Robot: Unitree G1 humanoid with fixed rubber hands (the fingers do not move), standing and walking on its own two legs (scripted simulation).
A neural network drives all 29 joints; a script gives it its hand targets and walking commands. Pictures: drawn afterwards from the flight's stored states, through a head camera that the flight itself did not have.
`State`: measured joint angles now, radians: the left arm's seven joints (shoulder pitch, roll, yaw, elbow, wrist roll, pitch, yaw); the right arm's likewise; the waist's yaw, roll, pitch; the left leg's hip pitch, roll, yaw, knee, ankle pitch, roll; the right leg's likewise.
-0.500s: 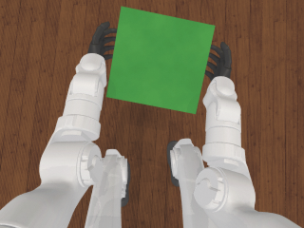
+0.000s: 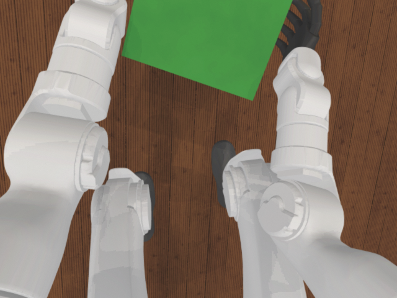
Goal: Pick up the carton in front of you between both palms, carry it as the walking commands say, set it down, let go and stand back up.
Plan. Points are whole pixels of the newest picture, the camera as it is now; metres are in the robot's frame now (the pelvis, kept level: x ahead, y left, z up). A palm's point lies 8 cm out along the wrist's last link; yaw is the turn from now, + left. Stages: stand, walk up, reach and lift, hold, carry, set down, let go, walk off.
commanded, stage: set down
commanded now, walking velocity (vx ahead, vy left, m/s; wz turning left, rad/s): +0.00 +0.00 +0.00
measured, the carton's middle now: (203, 24) +0.55 -0.08 -0.26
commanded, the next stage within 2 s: none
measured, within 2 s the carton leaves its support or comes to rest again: rests again in 0.84 s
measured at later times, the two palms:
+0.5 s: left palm out of the picture +0.60 +0.06 -0.21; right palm (298, 37) +0.50 -0.23 -0.19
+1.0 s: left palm out of the picture +0.60 +0.05 -0.23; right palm (301, 33) +0.51 -0.25 -0.21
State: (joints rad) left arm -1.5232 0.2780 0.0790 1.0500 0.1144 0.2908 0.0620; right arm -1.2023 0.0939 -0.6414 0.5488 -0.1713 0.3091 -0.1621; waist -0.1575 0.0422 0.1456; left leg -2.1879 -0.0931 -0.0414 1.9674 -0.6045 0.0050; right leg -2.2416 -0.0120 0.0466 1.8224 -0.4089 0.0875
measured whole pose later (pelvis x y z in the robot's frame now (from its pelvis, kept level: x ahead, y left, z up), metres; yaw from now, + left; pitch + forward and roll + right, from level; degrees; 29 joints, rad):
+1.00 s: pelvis +0.01 +0.00 -0.05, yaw -4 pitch +45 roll -7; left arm -1.65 0.24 0.19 1.09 0.29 0.24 -0.06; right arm -1.40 -0.12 -0.74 0.88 -0.16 0.25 -0.06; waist -0.16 -0.07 0.27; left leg -2.27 -0.07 -0.07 2.20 -0.70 0.01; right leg -2.33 0.03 0.02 2.01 -0.46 0.11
